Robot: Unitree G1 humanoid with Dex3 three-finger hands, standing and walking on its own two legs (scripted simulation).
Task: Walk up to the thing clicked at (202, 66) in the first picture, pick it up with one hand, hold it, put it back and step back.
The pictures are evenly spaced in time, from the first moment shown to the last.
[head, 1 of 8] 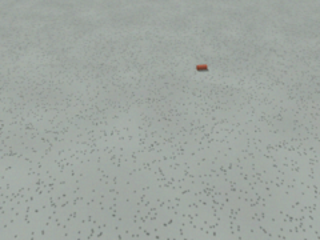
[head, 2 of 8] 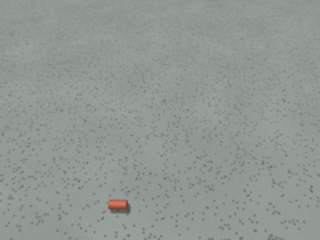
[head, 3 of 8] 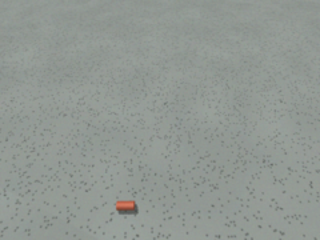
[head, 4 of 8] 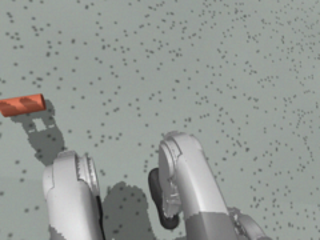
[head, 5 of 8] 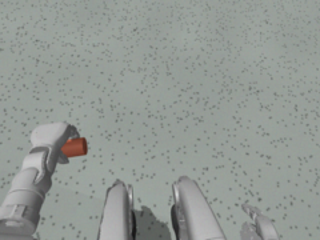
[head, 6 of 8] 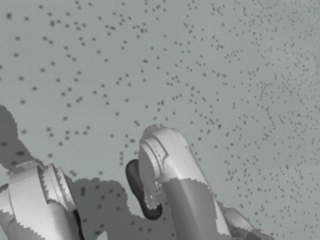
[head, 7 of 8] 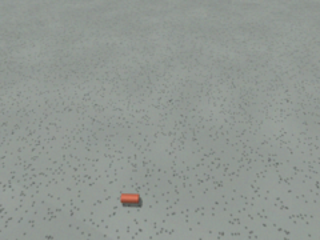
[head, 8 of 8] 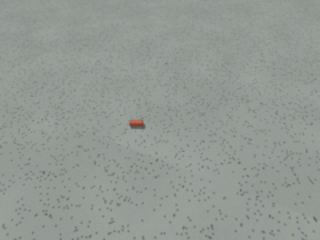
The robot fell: no
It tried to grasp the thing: yes
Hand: left
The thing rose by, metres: 0.66
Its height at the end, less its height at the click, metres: +0.00
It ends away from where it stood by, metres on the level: 0.01
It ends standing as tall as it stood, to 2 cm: yes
